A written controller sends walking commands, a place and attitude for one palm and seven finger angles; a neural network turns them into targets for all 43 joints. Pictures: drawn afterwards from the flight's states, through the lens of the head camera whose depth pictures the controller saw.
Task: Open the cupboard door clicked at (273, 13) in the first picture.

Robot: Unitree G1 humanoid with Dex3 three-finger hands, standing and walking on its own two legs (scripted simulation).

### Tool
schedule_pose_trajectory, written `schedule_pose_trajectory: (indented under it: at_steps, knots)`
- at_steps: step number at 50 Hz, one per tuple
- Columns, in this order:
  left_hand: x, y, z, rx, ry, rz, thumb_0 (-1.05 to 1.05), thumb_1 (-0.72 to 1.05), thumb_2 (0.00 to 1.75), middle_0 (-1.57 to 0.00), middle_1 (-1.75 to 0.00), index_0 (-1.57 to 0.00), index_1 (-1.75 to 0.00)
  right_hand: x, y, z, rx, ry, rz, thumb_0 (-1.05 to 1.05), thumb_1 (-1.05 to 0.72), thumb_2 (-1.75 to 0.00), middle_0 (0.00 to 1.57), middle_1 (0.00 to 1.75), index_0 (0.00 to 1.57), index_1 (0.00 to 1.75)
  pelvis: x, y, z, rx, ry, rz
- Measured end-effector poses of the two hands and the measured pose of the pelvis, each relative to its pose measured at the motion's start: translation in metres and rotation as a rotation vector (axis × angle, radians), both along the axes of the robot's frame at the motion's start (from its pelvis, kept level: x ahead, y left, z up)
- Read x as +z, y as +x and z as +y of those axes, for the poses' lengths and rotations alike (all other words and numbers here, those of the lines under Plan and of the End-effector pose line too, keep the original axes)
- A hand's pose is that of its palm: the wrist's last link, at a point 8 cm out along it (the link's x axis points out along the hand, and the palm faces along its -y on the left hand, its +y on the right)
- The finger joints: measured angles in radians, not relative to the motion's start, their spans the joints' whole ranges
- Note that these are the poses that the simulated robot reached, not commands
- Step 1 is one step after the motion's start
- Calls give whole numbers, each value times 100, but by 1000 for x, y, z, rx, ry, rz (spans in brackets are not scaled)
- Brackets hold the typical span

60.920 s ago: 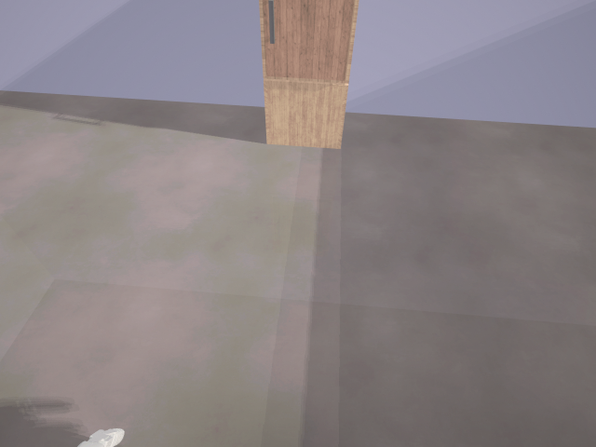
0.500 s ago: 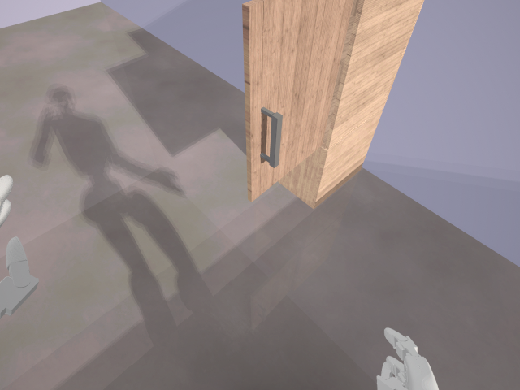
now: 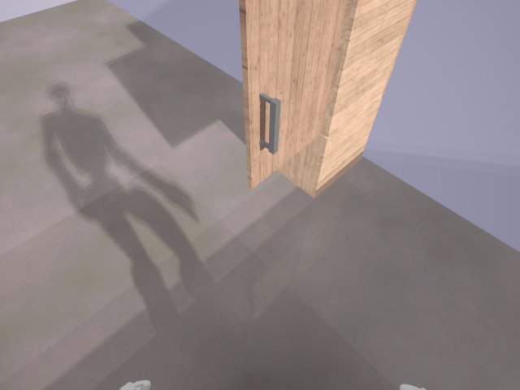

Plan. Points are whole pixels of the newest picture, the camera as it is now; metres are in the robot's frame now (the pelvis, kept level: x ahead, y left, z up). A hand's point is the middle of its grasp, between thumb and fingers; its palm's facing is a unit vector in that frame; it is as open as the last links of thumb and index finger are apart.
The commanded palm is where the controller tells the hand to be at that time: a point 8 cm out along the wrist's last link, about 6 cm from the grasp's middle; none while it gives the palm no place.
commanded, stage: let the arm hang, fingers relaxed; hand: left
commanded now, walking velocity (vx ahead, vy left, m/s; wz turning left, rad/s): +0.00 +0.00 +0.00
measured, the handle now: (268, 124) +0.76 +0.01 -0.08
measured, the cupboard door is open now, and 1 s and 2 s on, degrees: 93 93 93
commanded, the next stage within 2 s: look to check the result in 0.82 s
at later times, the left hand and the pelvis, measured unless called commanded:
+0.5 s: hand out of the picture +0.05 +0.22 -0.14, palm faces -0.01 -0.94 -0.34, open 7.4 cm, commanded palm none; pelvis +0.01 -0.02 +0.01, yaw +0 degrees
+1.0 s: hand out of the picture +0.10 +0.18 -0.15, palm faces -0.01 -0.95 -0.30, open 7.4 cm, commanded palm none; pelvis +0.04 -0.04 +0.01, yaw +0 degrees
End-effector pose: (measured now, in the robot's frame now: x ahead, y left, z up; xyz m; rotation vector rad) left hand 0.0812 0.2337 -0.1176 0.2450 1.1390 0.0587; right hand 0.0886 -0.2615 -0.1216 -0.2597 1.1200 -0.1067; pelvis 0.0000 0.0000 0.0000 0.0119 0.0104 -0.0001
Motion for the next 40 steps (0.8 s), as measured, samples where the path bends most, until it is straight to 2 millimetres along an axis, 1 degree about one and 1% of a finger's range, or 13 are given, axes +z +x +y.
schedule_pose_trajectory:
  at_steps: [2,4,6,9,13,17,20,23,27,32,36,40]
  knots:
    - [-14,-26,-14,33,-42,87,1,92,90,-20,-30,-20,-30,1,-22,-6,-14,-20,83,1,-90,-90,20,30,20,30,2,0,-4,4,-2,-7]
    - [-20,-45,-13,74,-39,143,1,95,90,-20,-30,-21,-30,3,-42,-10,-27,-36,157,1,-90,-90,20,30,20,30,4,0,-8,9,-5,-12]
    - [-21,-60,-10,94,-31,189,1,96,90,-21,-30,-21,-30,3,-57,-14,-43,-45,212,1,-90,-90,20,30,20,30,6,0,-10,13,-9,-16]
    - [-18,-76,-1,117,-4,239,1,95,90,-20,-30,-21,-30,1,-71,-17,-64,-45,260,1,-90,-90,20,30,20,30,8,1,-12,14,-12,-22]
    - [-9,-83,12,135,48,268,1,93,90,-20,-30,-20,-30,-6,-77,-14,-81,-20,279,1,-90,-90,20,30,20,30,10,2,-13,11,-13,-27]
    - [1,-75,24,141,96,258,1,92,90,-20,-30,-20,-30,-13,-74,-8,-84,14,272,1,-90,-90,20,30,20,30,11,5,-14,8,-12,-28]
    - [7,-61,28,138,120,231,1,91,90,-20,-30,-20,-30,-17,-67,-4,-84,37,258,1,-90,-90,20,30,20,30,11,8,-15,5,-10,-28]
    - [11,-45,29,129,132,195,0,91,90,-20,-30,-20,-30,-20,-59,-1,-83,53,241,1,-90,-90,20,30,20,30,12,12,-16,2,-7,-28]
    - [14,-20,24,113,130,142,0,91,90,-20,-30,-20,-30,-20,-46,-3,-84,59,214,0,-90,-90,20,30,20,30,12,17,-19,0,-4,-29]
    - [13,5,12,93,110,92,0,91,90,-20,-30,-20,-30,-17,-33,-12,-86,46,188,0,-90,-90,20,30,20,30,13,23,-23,-2,0,-28]
    - [11,18,1,83,90,74,0,91,90,-20,-30,-20,-30,-13,-25,-22,-89,26,177,0,-90,-90,20,30,20,30,13,28,-27,-2,1,-25]
    - [8,22,-6,81,77,78,0,91,90,-20,-30,-20,-30,-10,-20,-32,-94,5,178,0,-90,-90,20,30,20,30,13,32,-31,-3,2,-23]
